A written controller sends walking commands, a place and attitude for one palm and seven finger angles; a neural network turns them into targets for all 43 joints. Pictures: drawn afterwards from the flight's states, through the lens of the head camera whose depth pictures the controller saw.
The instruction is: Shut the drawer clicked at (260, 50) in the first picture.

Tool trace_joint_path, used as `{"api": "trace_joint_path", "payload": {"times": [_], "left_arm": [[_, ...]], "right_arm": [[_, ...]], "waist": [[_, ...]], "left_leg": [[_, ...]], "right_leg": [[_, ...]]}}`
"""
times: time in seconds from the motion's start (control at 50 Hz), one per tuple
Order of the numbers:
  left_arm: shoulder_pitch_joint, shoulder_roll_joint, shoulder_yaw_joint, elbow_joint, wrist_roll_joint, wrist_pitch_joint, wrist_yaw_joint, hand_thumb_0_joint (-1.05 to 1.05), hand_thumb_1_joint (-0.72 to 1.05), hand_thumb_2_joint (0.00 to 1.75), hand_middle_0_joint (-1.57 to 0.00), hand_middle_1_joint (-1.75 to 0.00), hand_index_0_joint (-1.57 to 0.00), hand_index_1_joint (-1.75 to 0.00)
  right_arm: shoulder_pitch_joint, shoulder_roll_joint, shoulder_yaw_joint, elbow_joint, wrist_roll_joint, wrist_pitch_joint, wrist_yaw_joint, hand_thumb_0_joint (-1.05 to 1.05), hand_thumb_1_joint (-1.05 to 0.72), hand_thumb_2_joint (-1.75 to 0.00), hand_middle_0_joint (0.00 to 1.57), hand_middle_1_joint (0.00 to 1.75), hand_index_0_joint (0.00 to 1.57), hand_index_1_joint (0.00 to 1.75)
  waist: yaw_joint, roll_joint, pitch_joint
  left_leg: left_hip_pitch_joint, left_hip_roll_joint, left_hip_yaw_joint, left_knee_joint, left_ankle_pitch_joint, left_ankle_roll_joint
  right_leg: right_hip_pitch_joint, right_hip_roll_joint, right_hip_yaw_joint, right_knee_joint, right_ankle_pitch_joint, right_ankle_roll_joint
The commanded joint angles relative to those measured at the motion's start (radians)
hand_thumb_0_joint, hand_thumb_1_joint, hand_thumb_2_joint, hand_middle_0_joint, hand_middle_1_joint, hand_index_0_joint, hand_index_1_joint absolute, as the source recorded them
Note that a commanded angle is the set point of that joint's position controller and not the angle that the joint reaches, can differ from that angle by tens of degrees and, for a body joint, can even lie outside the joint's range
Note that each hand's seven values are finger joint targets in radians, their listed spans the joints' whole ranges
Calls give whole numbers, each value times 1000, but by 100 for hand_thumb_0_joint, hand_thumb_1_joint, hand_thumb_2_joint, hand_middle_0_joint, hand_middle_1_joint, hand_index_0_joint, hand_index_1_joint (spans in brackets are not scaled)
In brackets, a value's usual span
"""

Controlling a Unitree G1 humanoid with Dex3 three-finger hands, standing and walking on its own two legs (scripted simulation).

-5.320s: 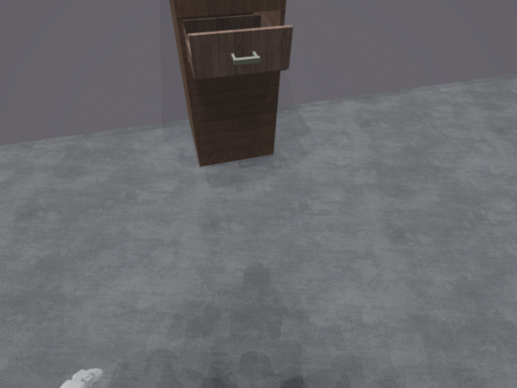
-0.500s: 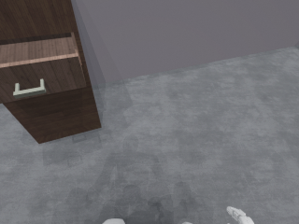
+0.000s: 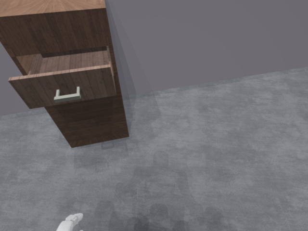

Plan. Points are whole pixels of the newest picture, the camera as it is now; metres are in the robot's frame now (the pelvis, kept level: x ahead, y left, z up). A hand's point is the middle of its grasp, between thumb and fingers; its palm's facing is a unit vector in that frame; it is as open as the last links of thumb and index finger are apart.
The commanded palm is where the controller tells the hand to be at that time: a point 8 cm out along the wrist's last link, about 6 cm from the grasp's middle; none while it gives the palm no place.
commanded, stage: turn to face it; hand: left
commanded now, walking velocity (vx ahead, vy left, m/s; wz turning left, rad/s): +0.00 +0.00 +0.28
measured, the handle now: (68, 94) +0.64 +0.37 -0.08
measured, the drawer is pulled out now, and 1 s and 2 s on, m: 0.16 0.16 0.16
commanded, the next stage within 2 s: take the last steps up to it in 0.12 s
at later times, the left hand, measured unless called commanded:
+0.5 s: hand out of the picture -0.10 +0.18 -0.16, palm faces +0.29 -0.93 -0.22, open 7.4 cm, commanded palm none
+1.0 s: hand out of the picture +0.13 +0.27 -0.18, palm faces +0.17 -0.97 -0.16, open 7.4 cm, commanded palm none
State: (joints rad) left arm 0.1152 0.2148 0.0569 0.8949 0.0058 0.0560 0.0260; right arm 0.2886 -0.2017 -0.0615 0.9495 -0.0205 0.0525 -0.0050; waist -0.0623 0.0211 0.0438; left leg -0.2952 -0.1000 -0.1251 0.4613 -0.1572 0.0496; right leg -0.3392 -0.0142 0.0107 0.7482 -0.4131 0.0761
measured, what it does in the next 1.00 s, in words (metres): walks ahead: right foot, then left foot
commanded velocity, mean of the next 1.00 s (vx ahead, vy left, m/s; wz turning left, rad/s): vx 0.24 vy -0.01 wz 0.04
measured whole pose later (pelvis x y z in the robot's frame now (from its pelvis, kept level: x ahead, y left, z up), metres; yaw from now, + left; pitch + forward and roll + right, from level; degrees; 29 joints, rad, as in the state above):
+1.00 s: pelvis +0.09 +0.08 +0.00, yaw +10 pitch -2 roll +1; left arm 0.17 0.18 0.05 1.06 0.02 0.02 -0.02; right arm 0.50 -0.10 -0.01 1.16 -0.02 -0.06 -0.05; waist -0.04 -0.03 0.05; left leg 0.12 -0.05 0.12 0.27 -0.36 0.06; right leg -0.58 -0.07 -0.09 0.94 -0.19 0.00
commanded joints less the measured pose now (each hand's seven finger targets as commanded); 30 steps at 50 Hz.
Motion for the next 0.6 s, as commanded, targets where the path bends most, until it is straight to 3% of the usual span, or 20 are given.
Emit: {"api": "trace_joint_path", "payload": {"times": [0.0, 0.02, 0.04, 0.06, 0.08, 0.12, 0.16, 0.2, 0.26, 0.32, 0.4, 0.46, 0.5, 0.52, 0.54, 0.56, 0.58], "left_arm": [[120, 102, 24, -47, -6, -43, 15, 0, 90, 90, -20, -30, -20, -30], [143, 150, 31, -42, 2, -53, 20, 0, 90, 90, -20, -30, -20, -30], [144, 230, 46, -49, 16, -57, 24, 0, 90, 90, -20, -30, -20, -30], [115, 239, 44, -67, 11, -50, 21, 0, 90, 90, -20, -30, -20, -30], [55, 189, 38, -78, 8, -52, 25, 0, 90, 90, -20, -30, -20, -30], [-3, 144, 22, -76, 4, -55, 17, 0, 90, 90, -20, -30, -20, -30], [14, 122, 17, -65, 4, -64, 14, 0, 90, 90, -20, -30, -20, -30], [75, 124, 16, -42, 7, -69, 13, 0, 90, 90, -20, -30, -20, -30], [183, 132, 22, 6, 12, -79, 6, 0, 90, 90, -20, -30, -20, -30], [252, 141, 27, 45, 20, -91, 1, 0, 90, 90, -20, -30, -20, -30], [317, 147, 25, 93, 29, -100, -5, 0, 90, 90, -20, -30, -20, -30], [313, 154, 24, 122, 30, -97, -9, 0, 90, 90, -20, -30, -20, -30], [277, 147, 22, 137, 19, -89, -12, 0, 90, 90, -20, -30, -20, -30], [265, 115, 13, 139, 14, -85, -15, 0, 90, 90, -20, -30, -20, -30], [254, 58, 0, 129, 9, -80, -21, 0, 90, 90, -20, -30, -20, -30], [230, 19, -11, 96, 17, -78, -22, 0, 90, 90, -20, -30, -20, -30], [172, 40, -5, 79, 23, -79, -21, 0, 90, 90, -20, -30, -20, -30]], "right_arm": [[-33, -174, -40, -70, 5, -26, -4, 0, -90, -90, 20, 30, 20, 30], [-18, -129, -35, -67, 14, -26, 2, 0, -90, -90, 20, 30, 20, 30], [-13, -75, -27, -89, 19, -27, 1, 0, -90, -90, 20, 30, 20, 30], [-25, -132, -46, -91, 4, -21, -2, 0, -90, -90, 20, 30, 20, 30], [-21, -134, -47, -68, -2, -5, 3, 0, -90, -90, 20, 30, 20, 30], [6, -115, -48, -22, -4, 12, 14, 0, -90, -90, 20, 30, 20, 30], [32, -101, -44, -8, -2, 11, 18, 0, -90, -90, 20, 30, 20, 30], [7, -96, -38, -5, -2, 8, 16, 0, -90, -90, 20, 30, 20, 30], [-55, -96, -34, -12, -8, 2, 23, 0, -90, -90, 20, 30, 20, 30], [-121, -92, -25, -26, -11, -11, 31, 0, -90, -90, 20, 30, 20, 30], [-170, -71, -11, -36, -4, -34, 37, 0, -90, -90, 20, 30, 20, 30], [-133, -45, 1, -21, 3, -49, 35, 0, -90, -90, 20, 30, 20, 30], [-34, -41, 6, 21, 3, -63, 26, 0, -90, -90, 20, 30, 20, 30], [31, -78, 1, 48, 6, -73, 14, 0, -90, -90, 20, 30, 20, 30], [119, -158, -18, 70, 1, -81, 3, 0, -90, -90, 20, 30, 20, 30], [194, -243, -38, 79, 1, -75, -2, 0, -90, -90, 20, 30, 20, 30], [196, -248, -34, 78, -4, -68, -7, 0, -90, -90, 20, 30, 20, 30]], "waist": [[80, 77, -125], [86, -55, -134], [89, -315, -101], [86, -232, -82], [56, -159, -42], [19, -127, 36], [15, -144, 41], [43, -171, 24], [94, -178, 28], [121, -192, 41], [145, -207, 29], [124, -200, 15], [69, -181, -5], [36, -79, -26], [-10, 157, -41], [-33, 324, -30], [-41, 220, 48]], "left_leg": [[-36, 223, -288, -53, 124, 67], [-154, 157, -206, 47, -44, 6], [-320, 14, 2, 269, -316, -72], [-260, 34, 23, 461, -411, -79], [-233, 62, 0, 579, -350, -76], [-218, 86, 41, 696, -241, -89], [-230, 100, 67, 726, -182, -101], [-232, 110, 79, 693, -180, -114], [-261, 132, 97, 619, -187, -117], [-270, 158, 122, 501, -213, -112], [-195, 156, 167, 315, -264, -90], [-40, 125, 214, 152, -277, -68], [184, 98, 261, -32, -146, -63], [331, 129, 228, -102, -140, -60], [444, 307, -19, -188, -286, -8], [444, 485, -219, -293, -394, 55], [351, 529, -258, -326, -417, 105]], "right_leg": [[252, -1, 4, -346, 191, -22], [378, -122, 112, -461, 189, -53], [404, -377, 376, -520, 199, -159], [228, -474, 366, -515, 292, -242], [136, -401, 281, -526, 234, -249], [58, -284, 155, -520, 203, -200], [77, -249, 72, -507, 260, -178], [137, -249, 61, -490, 305, -181], [213, -279, 111, -540, 112, -183], [252, -306, 148, -575, -3, -194], [268, -319, 149, -583, -9, -212], [205, -296, 108, -552, 19, -207], [74, -232, 21, -482, -44, -157], [-24, -191, -24, -394, -54, -124], [-188, -100, -104, -169, -82, -76], [-314, -43, -163, 62, -167, -51], [-366, -68, -90, 181, -147, -65]]}}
